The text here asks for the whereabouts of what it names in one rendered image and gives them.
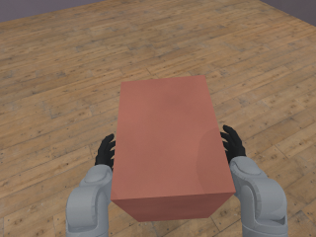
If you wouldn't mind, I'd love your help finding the robot right hand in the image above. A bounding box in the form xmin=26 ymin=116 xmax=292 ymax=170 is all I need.
xmin=220 ymin=125 xmax=246 ymax=165

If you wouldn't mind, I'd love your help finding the carton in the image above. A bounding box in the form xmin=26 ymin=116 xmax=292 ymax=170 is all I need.
xmin=110 ymin=75 xmax=236 ymax=222

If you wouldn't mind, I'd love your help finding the robot left forearm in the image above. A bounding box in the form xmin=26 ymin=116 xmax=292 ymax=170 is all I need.
xmin=65 ymin=164 xmax=113 ymax=237

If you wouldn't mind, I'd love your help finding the robot left hand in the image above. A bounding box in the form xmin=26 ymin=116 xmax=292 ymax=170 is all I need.
xmin=94 ymin=133 xmax=116 ymax=172

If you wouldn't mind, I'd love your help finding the robot right forearm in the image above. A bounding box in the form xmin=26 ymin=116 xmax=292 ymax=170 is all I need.
xmin=229 ymin=156 xmax=288 ymax=237

